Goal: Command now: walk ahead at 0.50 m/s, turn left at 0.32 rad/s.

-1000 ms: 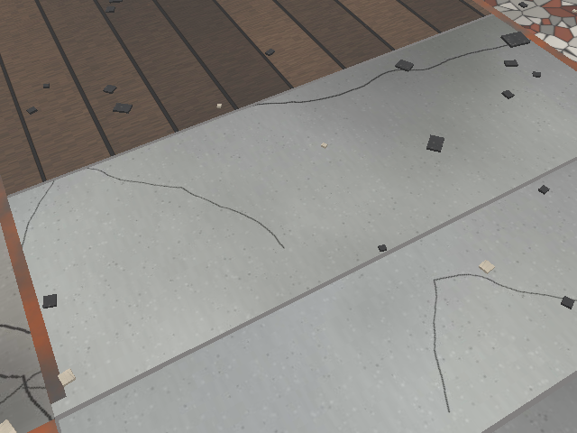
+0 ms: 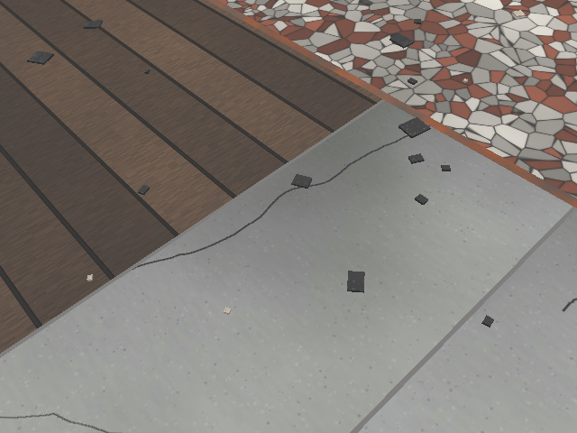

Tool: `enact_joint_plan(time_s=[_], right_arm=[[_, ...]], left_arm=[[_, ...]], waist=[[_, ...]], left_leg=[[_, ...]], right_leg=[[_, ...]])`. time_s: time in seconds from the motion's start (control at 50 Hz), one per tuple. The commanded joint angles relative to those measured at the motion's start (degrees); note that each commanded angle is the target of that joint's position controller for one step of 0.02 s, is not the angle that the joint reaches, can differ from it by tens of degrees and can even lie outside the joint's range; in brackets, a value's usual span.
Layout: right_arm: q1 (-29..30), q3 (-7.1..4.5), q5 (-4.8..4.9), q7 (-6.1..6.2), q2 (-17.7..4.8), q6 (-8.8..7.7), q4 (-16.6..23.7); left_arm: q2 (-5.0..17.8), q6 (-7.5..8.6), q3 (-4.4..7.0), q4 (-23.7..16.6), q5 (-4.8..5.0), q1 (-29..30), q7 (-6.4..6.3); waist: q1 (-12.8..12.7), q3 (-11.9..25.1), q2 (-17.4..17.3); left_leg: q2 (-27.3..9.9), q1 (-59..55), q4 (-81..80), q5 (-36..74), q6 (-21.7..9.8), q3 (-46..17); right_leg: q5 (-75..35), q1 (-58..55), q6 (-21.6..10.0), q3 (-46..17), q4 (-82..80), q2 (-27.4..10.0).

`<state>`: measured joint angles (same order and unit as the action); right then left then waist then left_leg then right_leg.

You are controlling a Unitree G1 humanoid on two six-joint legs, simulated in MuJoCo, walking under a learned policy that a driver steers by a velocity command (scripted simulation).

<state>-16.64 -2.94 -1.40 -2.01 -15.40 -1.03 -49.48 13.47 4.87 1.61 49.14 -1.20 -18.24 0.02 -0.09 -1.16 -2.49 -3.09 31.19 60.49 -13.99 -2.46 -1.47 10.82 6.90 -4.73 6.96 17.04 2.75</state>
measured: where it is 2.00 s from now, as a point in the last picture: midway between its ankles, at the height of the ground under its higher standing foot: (221, 330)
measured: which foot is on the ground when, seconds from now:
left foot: up 0.00-0.30, down 0.32-0.84, up 0.86-1.00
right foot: down 0.00-0.30, up 0.32-0.82, down 0.84-1.00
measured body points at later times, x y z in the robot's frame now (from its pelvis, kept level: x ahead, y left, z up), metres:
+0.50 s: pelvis +0.26 +0.07 -0.01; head +0.29 +0.08 +0.44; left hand +0.30 +0.34 -0.13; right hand +0.40 -0.18 -0.14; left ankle +0.27 +0.11 -0.75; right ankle +0.28 -0.09 -0.66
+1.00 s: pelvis +0.54 +0.11 -0.01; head +0.57 +0.10 +0.44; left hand +0.51 +0.39 -0.12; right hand +0.72 -0.11 -0.14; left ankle +0.41 +0.17 -0.67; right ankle +0.61 +0.05 -0.75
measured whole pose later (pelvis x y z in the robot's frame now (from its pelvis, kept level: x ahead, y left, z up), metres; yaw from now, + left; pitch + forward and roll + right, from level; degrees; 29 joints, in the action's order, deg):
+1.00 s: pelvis +0.54 +0.11 -0.01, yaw +29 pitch +0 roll +0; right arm -18.3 -3.2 -1.8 -1.0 -16.6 -2.3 -48.1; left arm 14.5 3.9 2.1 46.5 -1.5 -13.4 0.3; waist 1.0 -2.0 -2.3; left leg 3.2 21.6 62.7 -19.6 -4.1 -4.0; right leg 10.1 15.0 -3.2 2.4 24.7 2.5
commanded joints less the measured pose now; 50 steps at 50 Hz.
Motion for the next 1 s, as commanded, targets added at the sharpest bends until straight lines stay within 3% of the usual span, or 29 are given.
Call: enact_joint_plan(time_s=[0.02, 0.12, 0.2, 0.26, 0.28, 0.3, 0.32, 0.34, 0.36, 0.38, 0.4, 0.42, 0.46, 0.52, 0.58, 0.66, 0.74, 0.78, 0.82, 0.84, 0.86, 0.88, 0.9, 0.92, 0.94, 0.96, 1.0], right_arm=[[0.82, -0.67, -0.20, -0.54, -2.05, 0.34, 2.77], [10.60, 0.33, -0.28, -1.28, -0.49, 0.02, 6.08], [16.12, 0.77, -0.54, -1.81, -0.59, -0.13, 8.83], [12.44, 0.15, -0.76, -1.26, -1.87, -0.01, 8.45], [8.06, -0.40, -0.85, -0.97, -2.84, -0.12, 7.35], [1.16, -1.29, -1.12, -0.61, -4.24, -0.55, 5.35], [-8.18, -2.91, -1.82, 0.19, -7.96, -0.82, 2.71], [-8.10, -4.86, -1.53, 1.08, -15.12, -0.46, 3.24], [-8.91, -4.99, 0.76, 1.02, -15.17, 0.18, 3.77], [-5.60, -4.63, 1.04, 1.52, -13.58, 0.38, 3.30], [-3.09, -3.81, 1.15, 1.72, -10.16, 0.23, 3.23], [-0.62, -3.24, 1.08, 1.86, -8.19, -0.09, 3.44], [1.29, -2.49, 1.45, 1.87, -6.41, -1.00, 3.83], [-0.83, -2.96, 1.48, 1.57, -8.45, -2.15, 3.28], [-4.24, -3.11, 1.44, 1.57, -8.75, -2.05, 2.80], [-8.49, -3.30, 1.26, 1.80, -9.07, -1.82, 2.35], [-10.47, -3.22, 0.53, 2.42, -9.35, -1.77, 2.26], [-8.81, -3.10, 0.43, 2.82, -9.59, -2.06, 2.52], [-6.96, -3.00, 0.50, 2.64, -10.15, -2.55, 2.38], [-7.04, -2.52, 0.74, 2.27, -8.85, -2.94, 2.43], [-9.76, -1.24, 1.78, 2.05, -4.11, -3.32, 4.25], [-16.16, -1.26, 1.96, 1.95, -3.86, -3.02, 3.85], [-12.16, -1.60, 0.17, 2.34, -7.16, -2.31, 2.51], [-6.98, -1.50, -0.12, 1.75, -6.94, -2.33, 3.24], [-4.81, -1.23, -0.06, 1.36, -5.97, -2.31, 3.89], [-3.97, -1.15, -0.60, 0.99, -5.67, -1.93, 4.11], [-4.76, -0.77, -1.03, 0.45, -4.64, -1.15, 3.68]], left_arm=[[6.20, 1.47, 1.54, -1.51, 0.23, -1.27, -0.33], [6.06, 1.41, 1.43, 0.66, 0.27, -3.42, -0.62], [7.24, 0.76, 1.67, 3.08, 0.01, -7.05, -1.30], [9.37, -0.03, 2.09, 3.57, -0.26, -6.03, -1.90], [10.28, -0.56, 2.35, 3.56, -0.45, -5.54, -2.03], [10.97, -1.09, 2.54, 3.31, -0.36, -5.21, -2.05], [10.68, -1.13, 2.43, 2.04, -0.22, -4.11, -1.88], [3.84, -0.66, 1.06, -1.74, 0.45, -6.66, -0.57], [8.19, 0.05, 1.97, -3.68, 0.01, -0.34, -0.28], [7.67, 0.81, 1.69, -5.23, 0.37, 3.63, -0.02], [7.34, 1.40, 1.40, -5.07, 0.52, 3.52, -0.06], [7.12, 1.06, 1.52, -4.53, 0.03, 3.13, -0.18], [6.35, -1.21, 1.40, -4.27, -1.54, 0.94, 0.02], [5.02, -2.94, 1.14, -5.68, -1.69, 3.21, 0.55], [5.22, -3.14, 1.07, -8.45, -1.46, 11.10, 0.73], [5.19, -2.75, 0.64, -10.97, -0.95, 18.65, 1.14], [5.70, -1.83, 0.25, -12.88, -0.54, 22.56, 1.40], [6.65, -1.32, 0.53, -12.22, -0.53, 19.15, 1.33], [8.60, -0.59, 1.61, -8.70, -0.66, 8.33, 0.52], [10.80, 0.14, 2.41, -7.04, -1.28, 0.76, -0.18], [15.49, 0.27, 3.33, -6.99, -2.44, -6.87, -1.04], [18.38, -0.66, 4.43, -5.29, -1.82, -6.03, -0.54], [12.32, -1.17, 3.38, -6.18, -0.49, -1.16, -0.09], [8.46, -1.08, 2.49, -6.68, -0.02, 2.61, 0.23], [6.89, -0.93, 2.00, -6.41, -0.40, 4.39, 0.31], [6.36, -0.58, 1.73, -5.48, -0.27, 3.75, 0.15], [6.35, 0.45, 1.65, -3.59, 0.15, 1.57, 0.40]], waist=[[0.41, -2.32, 5.74], [-1.34, -4.30, 5.86], [-2.75, -5.21, 5.69], [-0.23, -1.69, 7.60], [1.78, 1.05, 7.99], [4.77, 5.11, 7.36], [9.26, 10.14, 3.56], [5.42, 14.85, -10.57], [7.72, 18.06, -4.34], [6.21, 9.41, -1.00], [3.89, 4.07, 2.77], [1.43, 0.94, 4.59], [-1.32, 1.33, 3.38], [-1.54, 0.95, 2.10], [1.11, -1.17, 0.42], [4.44, -0.98, -0.85], [5.65, -0.96, -1.71], [3.51, -0.72, -2.39], [-1.67, 3.30, -1.00], [-5.18, 8.28, 1.82], [-6.31, 16.65, 9.76], [-2.32, 17.62, 20.25], [-1.23, 8.39, 8.79], [-1.28, 2.59, 4.06], [-0.38, 0.66, 4.08], [0.12, -0.29, 6.21], [0.97, 0.76, 8.17]], left_leg=[[-1.89, 7.87, -1.00, 6.23, 0.86, -1.33], [-1.19, 7.21, -14.84, 14.62, 0.73, 3.17], [0.34, 5.73, -22.71, 11.88, -2.18, 7.44], [5.07, -1.75, -24.55, 3.70, -5.78, 10.86], [7.15, -6.68, -25.26, 0.68, -7.28, 11.35], [8.79, -15.61, -28.47, 0.45, -8.99, 10.52], [4.41, -30.00, -32.29, -1.20, -12.01, 2.56], [-13.57, -48.09, -34.77, -0.59, -20.75, -27.06], [-16.65, -49.88, -42.60, 1.54, -23.56, -42.05], [-15.51, -43.93, -43.79, 4.27, -21.50, -32.43], [-13.38, -35.76, -44.90, 9.71, -18.88, -26.64], [-10.22, -29.56, -45.68, 15.04, -16.47, -21.90], [-6.55, -23.25, -46.97, 21.30, -15.08, -16.39], [-3.77, -20.32, -48.30, 22.63, -14.59, -13.59], [-2.38, -21.31, -49.28, 18.98, -12.69, -14.19], [-2.21, -26.63, -47.05, 20.56, -11.03, -15.86], [-3.83, -31.20, -43.42, 26.56, -10.19, -17.57], [-4.87, -30.15, -41.71, 29.10, -8.27, -18.11], [-2.73, -28.63, -31.37, 39.57, -6.21, -15.90], [0.56, -24.05, -19.89, 34.84, -4.93, -13.01], [5.46, -13.40, -2.52, 14.04, -3.09, -8.09], [11.88, -0.61, 7.36, -16.97, -2.12, -5.10], [7.23, 3.55, 10.80, -12.28, -2.74, -7.18], [5.58, 3.00, 8.88, -7.52, -2.57, -6.77], [3.94, 1.99, 6.26, -5.19, -2.34, -6.05], [2.93, 1.00, 4.26, -4.55, -1.86, -5.37], [2.76, -1.13, 2.63, -3.67, -0.92, -4.12]], right_leg=[[-13.61, -2.30, -4.75, -8.25, -10.83, -16.08], [-19.58, -3.98, -3.57, -0.59, -10.21, -14.72], [-28.57, -10.57, -2.71, 2.54, -6.70, -16.65], [-52.69, -14.54, -1.59, 5.46, 4.03, -17.34], [-57.90, -14.69, -1.52, 6.08, 11.69, -17.43], [-54.85, -11.66, -1.10, 6.55, 22.52, -17.09], [-40.22, -0.94, 0.50, 6.96, 38.35, -15.46], [10.91, 24.89, 3.94, 6.07, 60.61, -4.60], [18.54, 33.17, 4.17, -7.41, 67.90, -0.61], [12.50, 37.40, 3.63, -9.93, 65.49, -4.79], [8.48, 35.01, 3.60, -9.32, 59.62, -6.97], [7.66, 31.62, 3.99, -9.30, 55.07, -8.31], [7.76, 25.34, 5.58, -9.32, 50.18, -8.97], [4.57, 25.76, 7.31, -7.56, 43.84, -8.74], [-2.79, 29.80, 8.36, -7.14, 35.02, -8.60], [-9.00, 31.30, 8.24, -7.55, 25.61, -6.77], [-8.44, 29.04, 6.70, -7.29, 18.59, -4.74], [-6.41, 21.39, 4.75, -7.43, 14.45, -3.87], [-3.49, 6.85, 2.25, -5.76, 10.02, -1.09], [-2.12, -4.49, 0.11, -9.65, 8.48, -5.36], [8.51, -18.01, -3.96, -28.85, 6.45, -19.95], [10.01, -21.35, -9.78, -51.64, -1.78, -27.51], [17.34, -13.86, -8.98, -47.58, -2.39, -25.12], [14.55, -6.68, -7.83, -38.26, -3.27, -21.97], [8.17, -3.06, -6.37, -31.75, -4.49, -19.04], [1.77, -0.99, -5.68, -27.06, -5.15, -17.00], [-7.90, 0.22, -5.57, -22.07, -5.79, -15.12]])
